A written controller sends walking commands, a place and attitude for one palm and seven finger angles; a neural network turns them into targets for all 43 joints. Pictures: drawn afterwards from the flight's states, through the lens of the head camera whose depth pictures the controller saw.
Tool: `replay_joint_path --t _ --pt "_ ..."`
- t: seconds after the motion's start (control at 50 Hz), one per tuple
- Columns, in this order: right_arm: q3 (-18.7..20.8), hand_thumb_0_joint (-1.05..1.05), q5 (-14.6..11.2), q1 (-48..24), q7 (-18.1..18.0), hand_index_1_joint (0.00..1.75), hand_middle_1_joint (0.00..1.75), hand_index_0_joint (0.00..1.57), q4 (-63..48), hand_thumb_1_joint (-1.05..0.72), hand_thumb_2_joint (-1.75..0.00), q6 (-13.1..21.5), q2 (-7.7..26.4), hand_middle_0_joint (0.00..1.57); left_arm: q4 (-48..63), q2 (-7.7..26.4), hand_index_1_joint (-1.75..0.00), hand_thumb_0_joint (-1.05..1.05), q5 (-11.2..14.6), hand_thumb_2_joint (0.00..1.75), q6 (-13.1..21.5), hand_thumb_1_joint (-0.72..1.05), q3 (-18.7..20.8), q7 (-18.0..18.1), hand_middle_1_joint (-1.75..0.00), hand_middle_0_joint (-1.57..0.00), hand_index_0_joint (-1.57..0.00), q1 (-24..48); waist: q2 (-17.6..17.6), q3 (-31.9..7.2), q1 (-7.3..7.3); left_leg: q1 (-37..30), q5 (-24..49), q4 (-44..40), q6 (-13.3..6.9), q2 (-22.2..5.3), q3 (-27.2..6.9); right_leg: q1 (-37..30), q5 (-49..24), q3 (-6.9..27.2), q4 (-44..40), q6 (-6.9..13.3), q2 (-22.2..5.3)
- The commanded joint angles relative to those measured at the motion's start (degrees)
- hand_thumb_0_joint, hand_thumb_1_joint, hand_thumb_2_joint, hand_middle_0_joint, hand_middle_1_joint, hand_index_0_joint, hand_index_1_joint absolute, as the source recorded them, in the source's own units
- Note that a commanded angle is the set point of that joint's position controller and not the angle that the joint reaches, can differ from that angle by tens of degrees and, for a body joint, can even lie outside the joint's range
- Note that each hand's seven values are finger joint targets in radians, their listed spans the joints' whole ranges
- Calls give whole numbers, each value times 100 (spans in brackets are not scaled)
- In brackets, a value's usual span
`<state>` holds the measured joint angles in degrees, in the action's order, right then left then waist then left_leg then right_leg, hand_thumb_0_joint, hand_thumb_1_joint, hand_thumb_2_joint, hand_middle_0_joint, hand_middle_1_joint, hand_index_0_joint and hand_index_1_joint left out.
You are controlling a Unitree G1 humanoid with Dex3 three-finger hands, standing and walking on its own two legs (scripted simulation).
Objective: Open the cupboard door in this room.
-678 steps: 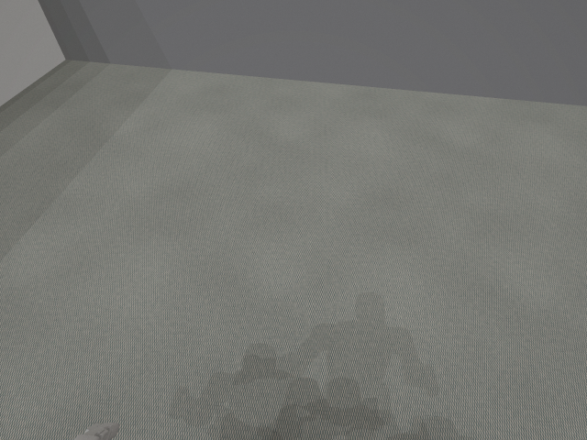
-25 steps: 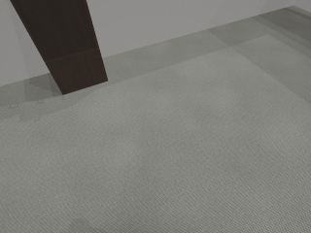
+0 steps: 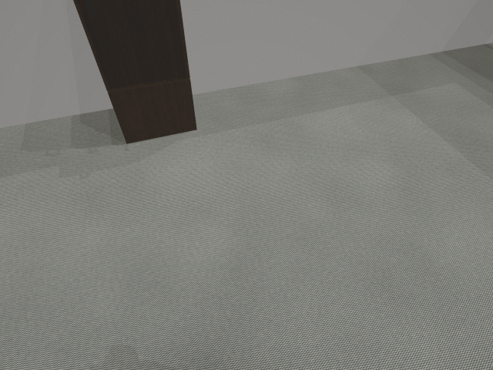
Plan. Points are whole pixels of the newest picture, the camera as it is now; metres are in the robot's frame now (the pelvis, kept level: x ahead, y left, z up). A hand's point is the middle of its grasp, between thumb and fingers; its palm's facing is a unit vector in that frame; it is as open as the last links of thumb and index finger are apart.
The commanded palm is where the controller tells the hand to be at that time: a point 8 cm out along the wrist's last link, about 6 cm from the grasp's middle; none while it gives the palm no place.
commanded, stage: turn or walk to find it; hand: left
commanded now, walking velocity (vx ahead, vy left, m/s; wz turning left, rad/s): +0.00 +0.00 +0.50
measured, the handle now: out of the picture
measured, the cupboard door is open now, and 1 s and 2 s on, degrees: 0 0 0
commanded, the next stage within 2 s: stand and wait in 0.56 s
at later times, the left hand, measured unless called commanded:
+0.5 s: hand out of the picture +0.01 +0.20 -0.15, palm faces +0.22 -0.93 -0.28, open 7.4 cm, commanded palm none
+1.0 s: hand out of the picture -0.15 +0.17 -0.17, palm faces +0.35 -0.91 -0.21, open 7.4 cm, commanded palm none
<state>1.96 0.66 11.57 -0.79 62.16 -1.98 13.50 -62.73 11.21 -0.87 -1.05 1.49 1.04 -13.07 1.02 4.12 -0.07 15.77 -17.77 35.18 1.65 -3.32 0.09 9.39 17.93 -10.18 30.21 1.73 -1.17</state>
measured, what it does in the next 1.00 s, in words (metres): steps on the spot, turning left: right foot, then left foot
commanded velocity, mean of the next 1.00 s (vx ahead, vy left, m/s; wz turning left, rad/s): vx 0.00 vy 0.00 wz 0.23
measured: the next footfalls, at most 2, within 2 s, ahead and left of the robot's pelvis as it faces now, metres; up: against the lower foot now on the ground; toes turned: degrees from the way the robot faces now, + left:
right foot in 0.44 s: +0.00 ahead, -0.14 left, +0.00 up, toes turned +20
left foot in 0.82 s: -0.09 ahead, +0.11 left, +0.00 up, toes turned +20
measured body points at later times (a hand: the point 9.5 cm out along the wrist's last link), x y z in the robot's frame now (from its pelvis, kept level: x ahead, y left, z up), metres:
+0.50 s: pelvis -0.04 -0.02 +0.00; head -0.02 -0.04 +0.45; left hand +0.00 +0.24 -0.13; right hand +0.05 -0.26 -0.16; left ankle +0.01 +0.12 -0.71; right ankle -0.03 -0.14 -0.73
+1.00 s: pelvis -0.07 +0.00 +0.01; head -0.06 +0.02 +0.46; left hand -0.17 +0.22 -0.16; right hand +0.10 -0.18 -0.14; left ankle -0.13 +0.10 -0.73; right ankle -0.03 -0.14 -0.72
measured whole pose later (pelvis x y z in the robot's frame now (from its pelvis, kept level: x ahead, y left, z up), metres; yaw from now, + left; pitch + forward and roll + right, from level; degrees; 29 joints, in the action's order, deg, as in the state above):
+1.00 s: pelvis -0.07 +0.00 +0.01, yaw +18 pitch -2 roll +0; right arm 0.7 0.5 5.6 -1.2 60.8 0.0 7.9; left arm -64.3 12.7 -0.6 -1.9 0.7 1.2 -15.8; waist -2.5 3.8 -2.8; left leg 8.1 -16.7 26.7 -0.3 -0.5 2.2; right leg 15.0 23.5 -3.8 38.0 -2.6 -5.2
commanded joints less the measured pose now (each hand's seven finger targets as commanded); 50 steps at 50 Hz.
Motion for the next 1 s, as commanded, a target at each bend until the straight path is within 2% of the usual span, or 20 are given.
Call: replay_joint_path --t 0.0,0.02,0.04,0.06,0.08,0.14,0.28,0.38,0.4,0.42,0.44,0.48,0.52,0.56,0.7,0.76,0.8,0.82,0.88,0.98 --pt "124 0 15 119 34 30 30 20 -428 -90 -90 100 463 20 500 1104 -30 0 -28 90 56 90 284 51 -30 -20 -20 -51 -501 -81 7 -137 382 -272 -111 -226 44 483 -1638 770 -358 349 -1671" --pt "167 0 37 290 48 30 30 20 -459 -90 -90 132 633 20 575 965 -30 0 -4 90 16 90 282 38 -30 -20 -20 -18 233 -207 89 -405 1341 -832 -342 -628 -721 857 -977 347 303 -9 -1195" --pt "231 0 90 441 52 30 30 20 -503 -90 -90 147 982 20 709 717 -30 0 29 90 -21 90 225 46 -30 -20 -20 48 1346 -151 156 -273 1642 -1700 -837 -1353 -2114 1204 527 -14 1323 -398 -437" --pt "288 0 92 616 4 30 30 20 -472 -90 -90 163 1102 20 851 683 -30 0 4 90 -63 90 192 80 -30 -20 -20 423 1549 -97 324 -76 1507 -2251 -1245 -1670 -2764 1411 1653 454 2395 -395 -216" --pt "293 0 78 546 -28 30 30 20 -493 -90 -90 169 1108 20 903 711 -30 0 1 90 -81 90 209 67 -30 -20 -20 435 1169 -132 215 -77 1205 -2224 -1354 -1637 -2709 1605 1556 860 2879 -347 -317" --pt "283 0 79 231 -52 30 30 20 -657 -90 -90 202 948 20 865 625 -30 0 -18 90 -27 90 224 8 -30 -20 -20 285 563 -541 41 -450 1086 -1940 -1218 -1193 -2042 1827 943 1010 3091 -412 -299" --pt "405 0 96 382 3 30 30 20 -765 -90 -90 127 952 20 1103 500 -30 0 21 90 -34 90 201 30 -30 -20 -20 419 718 -704 200 -527 1165 -1857 -1193 -962 -2157 1460 963 954 1846 -499 -94" --pt "480 0 79 76 58 30 30 20 -978 -90 -90 28 938 20 975 609 -30 0 52 90 7 90 249 45 -30 -20 -20 -362 791 -827 -105 264 647 -1589 -802 -463 -2017 -45 46 694 -290 -431 100" --pt "469 0 42 27 75 30 30 20 -1036 -90 -90 8 787 20 918 804 -30 0 25 90 45 90 292 65 -30 -20 -20 -603 414 -789 -199 812 249 -1172 -537 -149 -1741 -674 -200 876 -1021 -357 -183" --pt "422 0 -2 88 111 30 30 20 -1124 -90 -90 -13 426 20 989 1310 -30 0 -73 90 98 90 397 110 -30 -20 -20 -622 -901 -653 -225 1949 -567 139 -130 503 -985 -1129 675 2322 -1715 79 -1512" --pt "406 0 49 -144 107 30 30 20 -1275 -90 -90 -20 371 20 1183 1596 -30 0 -74 90 60 90 414 115 -30 -20 -20 -263 -1574 -206 -252 2115 -1247 1514 8 742 -450 -83 777 3114 -2038 535 -2559" --pt "490 0 95 -131 148 30 30 20 -1114 -90 -90 -161 575 20 1340 1284 -30 0 -32 90 100 90 377 115 -30 -20 -20 368 -1265 341 58 1700 -835 3014 -75 395 -639 1329 1074 2663 -2096 498 -2165" --pt "453 0 89 248 188 30 30 20 -931 -90 -90 -161 463 20 1400 986 -30 0 -41 90 132 90 286 103 -30 -20 -20 684 -965 280 332 1597 -376 3418 10 323 -401 1154 -159 1659 -1645 363 -1648" --pt "379 0 70 237 170 30 30 20 -897 -90 -90 -104 398 20 1305 896 -30 0 -54 90 190 90 252 94 -30 -20 -20 287 -1086 -42 170 1564 -284 3210 104 305 -230 479 -1456 1323 -1264 384 -1494" --pt "135 0 -29 -437 61 30 30 20 -881 -90 -90 61 230 20 686 1216 -30 0 -115 90 180 90 264 100 -30 -20 -20 -804 -1305 -654 -330 731 -871 472 99 333 247 -835 -3915 1413 -518 662 -1617" --pt "108 0 -36 75 18 30 30 20 -544 -90 -90 187 333 20 551 1106 -30 0 -11 90 147 90 210 113 -30 -20 -20 -509 -1145 -843 -3 -780 826 -1472 1 243 284 -251 -3237 1112 -35 161 -1250" --pt "209 0 9 123 -13 30 30 20 -475 -90 -90 280 987 20 592 589 -30 0 23 90 103 90 83 81 -30 -20 -20 -688 756 -1133 -51 -2029 3539 -1207 -621 -1332 -1116 1125 -355 568 638 -364 -588" --pt "207 0 -2 81 -60 30 30 20 -397 -90 -90 272 990 20 551 497 -30 0 23 90 74 90 -9 93 -30 -20 -20 -414 1163 -930 92 -1793 4100 -1410 -984 -1623 -1295 1286 1078 587 1132 -476 -447" --pt "115 0 20 -279 -157 30 30 20 -281 -90 -90 269 682 20 298 469 -30 0 30 90 -8 90 -7 66 -30 -20 -20 -243 1112 -299 -24 -1138 4141 -1490 -1070 -1242 -811 1162 1091 861 1538 -435 -489" --pt "131 0 -26 -309 -134 30 30 20 -175 -90 -90 264 561 20 -59 375 -30 0 -1 90 79 90 -68 25 -30 -20 -20 -666 566 -309 -129 -843 2755 -1309 -667 -739 -392 250 -345 622 -286 -481 -388"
